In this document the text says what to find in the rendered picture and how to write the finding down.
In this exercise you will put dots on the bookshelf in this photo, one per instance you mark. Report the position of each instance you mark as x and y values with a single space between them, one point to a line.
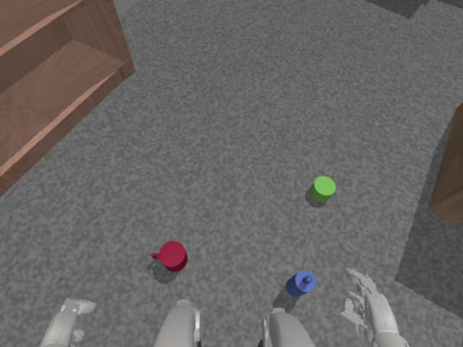
58 60

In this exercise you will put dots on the left robot hand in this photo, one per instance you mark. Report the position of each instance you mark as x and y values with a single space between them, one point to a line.
62 326

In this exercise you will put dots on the right robot hand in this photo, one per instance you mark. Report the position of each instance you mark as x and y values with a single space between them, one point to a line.
374 312

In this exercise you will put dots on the right robot arm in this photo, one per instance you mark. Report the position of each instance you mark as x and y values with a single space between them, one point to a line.
388 339

